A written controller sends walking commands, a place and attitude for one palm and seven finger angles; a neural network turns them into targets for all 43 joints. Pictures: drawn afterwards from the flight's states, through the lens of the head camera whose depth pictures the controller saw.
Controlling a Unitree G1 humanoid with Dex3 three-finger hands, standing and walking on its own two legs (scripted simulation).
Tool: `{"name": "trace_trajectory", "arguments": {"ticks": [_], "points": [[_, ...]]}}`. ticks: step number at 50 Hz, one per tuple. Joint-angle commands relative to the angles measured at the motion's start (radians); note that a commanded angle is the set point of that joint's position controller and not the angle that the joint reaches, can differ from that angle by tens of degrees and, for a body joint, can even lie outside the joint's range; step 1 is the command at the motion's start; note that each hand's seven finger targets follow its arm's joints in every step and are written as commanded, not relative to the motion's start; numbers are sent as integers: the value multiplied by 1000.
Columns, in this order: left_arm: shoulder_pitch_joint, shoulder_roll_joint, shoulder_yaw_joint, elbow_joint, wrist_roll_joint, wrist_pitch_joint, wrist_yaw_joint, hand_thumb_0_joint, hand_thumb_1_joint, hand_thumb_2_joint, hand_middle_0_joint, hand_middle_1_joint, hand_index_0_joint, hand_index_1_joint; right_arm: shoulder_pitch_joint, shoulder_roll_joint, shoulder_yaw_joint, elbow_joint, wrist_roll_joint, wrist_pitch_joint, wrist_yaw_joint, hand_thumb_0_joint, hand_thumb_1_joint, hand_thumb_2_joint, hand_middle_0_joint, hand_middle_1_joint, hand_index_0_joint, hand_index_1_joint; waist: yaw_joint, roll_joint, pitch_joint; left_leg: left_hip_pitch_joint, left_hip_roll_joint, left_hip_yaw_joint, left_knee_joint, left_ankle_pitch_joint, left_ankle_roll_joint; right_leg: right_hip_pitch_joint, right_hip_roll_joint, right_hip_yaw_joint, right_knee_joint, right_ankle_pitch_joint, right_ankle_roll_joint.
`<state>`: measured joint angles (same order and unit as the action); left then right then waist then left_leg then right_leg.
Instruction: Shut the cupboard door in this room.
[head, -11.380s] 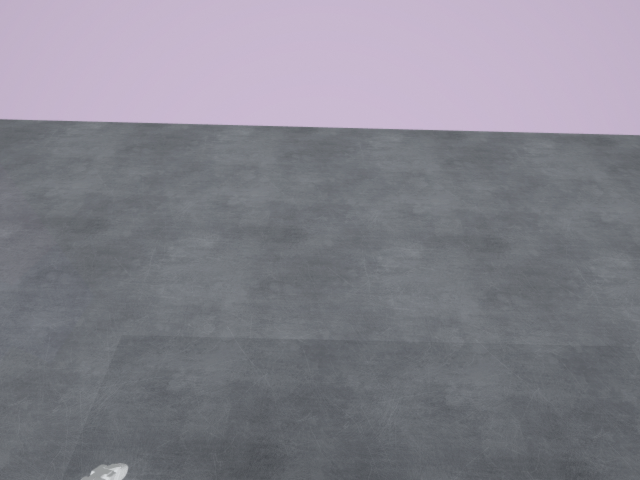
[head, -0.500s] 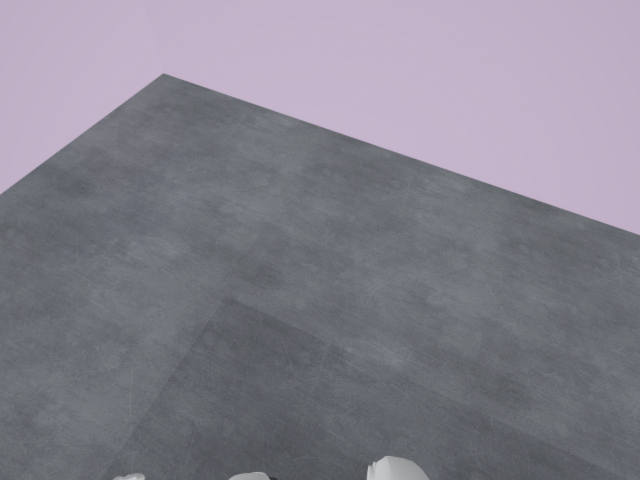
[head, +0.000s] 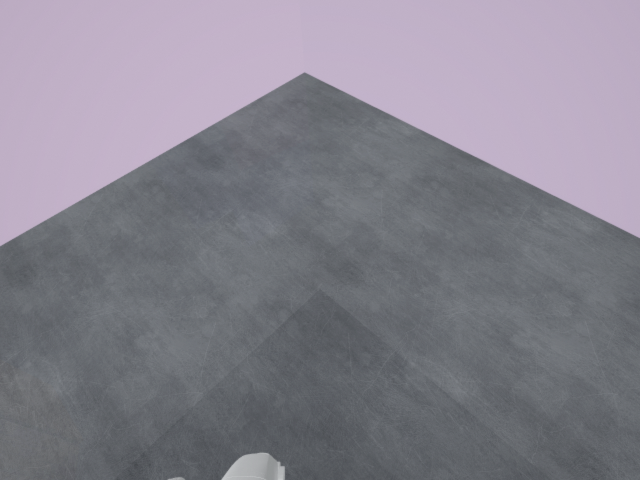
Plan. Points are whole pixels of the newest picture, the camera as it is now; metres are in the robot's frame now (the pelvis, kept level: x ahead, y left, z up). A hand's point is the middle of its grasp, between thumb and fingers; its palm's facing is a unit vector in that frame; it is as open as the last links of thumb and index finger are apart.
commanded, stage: walk to a spot facing it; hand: left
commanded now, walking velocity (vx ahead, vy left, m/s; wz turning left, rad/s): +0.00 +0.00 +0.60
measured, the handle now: out of the picture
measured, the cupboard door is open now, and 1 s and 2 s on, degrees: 57 57 57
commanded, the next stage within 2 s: none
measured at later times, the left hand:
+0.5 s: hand out of the picture +0.05 +0.27 -0.15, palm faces +0.28 -0.92 -0.27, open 7.4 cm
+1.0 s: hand out of the picture -0.06 +0.16 -0.17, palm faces +0.64 -0.73 -0.22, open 7.4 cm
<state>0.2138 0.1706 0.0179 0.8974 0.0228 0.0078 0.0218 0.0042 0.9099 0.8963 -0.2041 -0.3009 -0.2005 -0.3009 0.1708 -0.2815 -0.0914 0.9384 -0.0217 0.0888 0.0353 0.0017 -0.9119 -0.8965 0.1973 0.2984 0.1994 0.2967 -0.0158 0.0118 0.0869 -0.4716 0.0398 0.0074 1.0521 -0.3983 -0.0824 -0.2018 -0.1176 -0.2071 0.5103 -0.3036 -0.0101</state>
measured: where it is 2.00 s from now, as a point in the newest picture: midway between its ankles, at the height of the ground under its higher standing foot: (216, 393)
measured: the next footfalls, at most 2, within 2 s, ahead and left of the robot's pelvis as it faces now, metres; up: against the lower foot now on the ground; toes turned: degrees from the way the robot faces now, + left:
left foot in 0.16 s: +0.00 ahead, +0.15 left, +0.00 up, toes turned +13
right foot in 0.58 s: +0.10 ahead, -0.08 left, +0.00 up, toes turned +16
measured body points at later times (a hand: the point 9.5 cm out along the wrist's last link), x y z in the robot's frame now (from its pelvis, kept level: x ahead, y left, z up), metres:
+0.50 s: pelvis +0.01 +0.03 +0.00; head +0.04 +0.03 +0.45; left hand +0.03 +0.31 -0.13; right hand +0.15 -0.20 -0.14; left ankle -0.03 +0.14 -0.74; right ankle +0.04 -0.11 -0.71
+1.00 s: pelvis +0.12 +0.08 -0.01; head +0.17 +0.11 +0.44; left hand -0.09 +0.20 -0.15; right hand +0.37 -0.04 -0.15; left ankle +0.13 +0.24 -0.71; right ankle +0.07 -0.10 -0.74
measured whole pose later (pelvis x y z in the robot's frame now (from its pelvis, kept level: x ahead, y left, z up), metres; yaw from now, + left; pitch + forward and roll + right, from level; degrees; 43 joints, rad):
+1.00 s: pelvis +0.12 +0.08 -0.01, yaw +38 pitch +1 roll +1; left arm 0.45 0.17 0.02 1.07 0.03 -0.06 0.01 0.00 0.91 0.90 -0.20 -0.30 -0.20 -0.30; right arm 0.09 -0.25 -0.05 0.95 -0.03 0.04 0.07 0.00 -0.91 -0.90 0.19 0.30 0.20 0.30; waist 0.05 0.00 0.11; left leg -0.54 0.08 0.12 0.76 -0.24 0.02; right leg 0.08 -0.13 -0.37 0.37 -0.42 0.08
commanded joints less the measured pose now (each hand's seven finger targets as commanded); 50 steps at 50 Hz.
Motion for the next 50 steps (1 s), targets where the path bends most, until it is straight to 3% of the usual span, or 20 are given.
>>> {"name": "trace_trajectory", "arguments": {"ticks": [1,6,7,8,9,11,13,15,22,26,27,28,29,30,31,33,35,46,48,50], "points": [[78,259,75,-36,8,-13,12,0,900,900,-200,-300,-200,-300,-129,-33,8,-108,10,-36,-3,0,-900,-900,200,300,200,300,72,-199,-110,-27,0,65,-211,-71,3,194,-260,141,-98,582,-119],[49,277,86,-22,-2,-1,5,0,900,900,-200,-300,-200,-300,-41,-59,8,-94,10,-56,-10,0,-900,-900,200,300,200,300,30,-215,-174,207,-12,115,-585,128,41,158,-239,42,71,581,-42],[50,259,85,-33,-10,3,1,0,900,900,-200,-300,-200,-300,20,-119,-6,-80,6,-67,-11,0,-900,-900,200,300,200,300,-10,-81,-217,409,46,45,-676,346,75,5,-208,9,221,453,11],[26,196,73,-79,-16,5,-9,0,900,900,-200,-300,-200,-300,86,-234,-36,-74,0,-74,-16,0,-900,-900,200,300,200,300,-51,235,-235,605,301,-290,-658,766,201,-319,-66,-16,431,-116,92],[-57,180,54,-115,-5,15,-3,0,900,900,-200,-300,-200,-300,154,-262,-41,-41,8,-65,-21,0,-900,-900,200,300,200,300,-85,274,-227,571,386,-336,-656,935,292,-395,-27,79,557,-380,102],[-119,188,63,-103,-13,24,2,0,900,900,-200,-300,-200,-300,92,-210,-29,-48,6,-67,-43,0,-900,-900,200,300,200,300,-64,240,-149,446,309,-288,-653,811,285,-410,-30,174,648,-274,102],[-73,187,67,-73,-11,22,-9,0,900,900,-200,-300,-200,-300,-7,-164,-13,-80,2,-72,-43,0,-900,-900,200,300,200,300,-13,164,-120,397,220,-202,-659,754,240,-374,-15,179,638,-160,108],[-57,186,66,-64,-12,23,-10,0,900,900,-200,-300,-200,-300,-17,-161,-12,-87,4,-76,-40,0,-900,-900,200,300,200,300,-6,138,-128,389,192,-182,-667,733,232,-342,-1,183,597,-126,113],[-125,172,60,-106,-6,5,-32,0,900,900,-200,-300,-200,-300,28,-175,-22,-80,-6,-78,-27,0,-900,-900,200,300,200,300,-31,158,-92,334,176,-345,-760,117,252,-291,41,167,313,-144,104],[-6,173,62,-74,-6,-18,-42,0,900,900,-200,-300,-200,-300,-18,-167,-23,-89,-4,-78,-28,0,-900,-900,200,300,200,300,30,144,-95,171,113,-362,-666,53,215,-16,104,113,48,-67,86],[89,197,74,-50,-4,-28,-38,0,900,900,-200,-300,-200,-300,-48,-140,-19,-100,1,-80,-30,0,-900,-900,200,300,200,300,85,73,-108,16,63,-325,-554,-23,182,187,76,138,-82,-15,78],[175,286,93,-27,10,-42,-24,0,900,900,-200,-300,-200,-300,-33,-58,-1,-119,11,-86,-26,0,-900,-900,200,300,200,300,121,-189,-139,-218,-57,-172,-304,-153,113,398,-158,385,-242,-212,16],[209,345,93,-30,2,-36,-14,0,900,900,-200,-300,-200,-300,-87,-45,4,-158,4,-94,-21,0,-900,-900,200,300,200,300,149,-331,-95,-334,-84,-63,-79,-232,76,343,-385,655,-353,-337,-66],[182,331,93,-38,-6,-43,-7,0,900,900,-200,-300,-200,-300,-106,-100,-9,-158,-6,-88,-11,0,-900,-900,200,300,200,300,124,-280,-48,-319,-21,-105,50,-156,79,200,-411,702,-403,-440,-95],[120,301,90,-43,-4,-46,-3,0,900,900,-200,-300,-200,-300,-110,-95,-17,-142,-7,-80,-1,0,-900,-900,200,300,200,300,89,-226,14,-304,17,-102,130,-86,80,94,-407,665,-433,-523,-86],[34,209,59,-42,-3,-68,-7,0,900,900,-200,-300,-200,-300,-55,-62,-10,-85,-14,-71,17,0,-900,-900,200,300,200,300,20,-107,63,-248,45,-66,166,97,59,26,-282,369,-386,-225,-34],[72,169,49,-17,-4,-80,-7,0,900,900,-200,-300,-200,-300,-11,-32,-2,-59,-8,-65,23,0,-900,-900,200,300,200,300,16,-162,28,-239,38,-22,157,167,43,101,-212,186,-338,58,-18],[270,178,44,109,7,-91,3,0,900,900,-200,-300,-200,-300,-226,30,42,-108,-3,-82,44,0,-900,-900,200,300,200,300,78,-164,36,-204,52,113,-266,189,83,288,-243,-33,-268,485,-44],[268,201,47,117,6,-89,1,0,900,900,-200,-300,-200,-300,-197,19,45,-100,-4,-92,39,0,-900,-900,200,300,200,300,60,-158,4,-103,13,158,-340,141,111,312,-254,-65,-193,669,-43],[239,237,56,116,3,-88,-1,0,900,900,-200,-300,-200,-300,-60,-8,35,-66,-7,-109,20,0,-900,-900,200,300,200,300,-6,-177,-93,106,-62,206,-407,93,149,308,-258,-102,28,942,-32]]}}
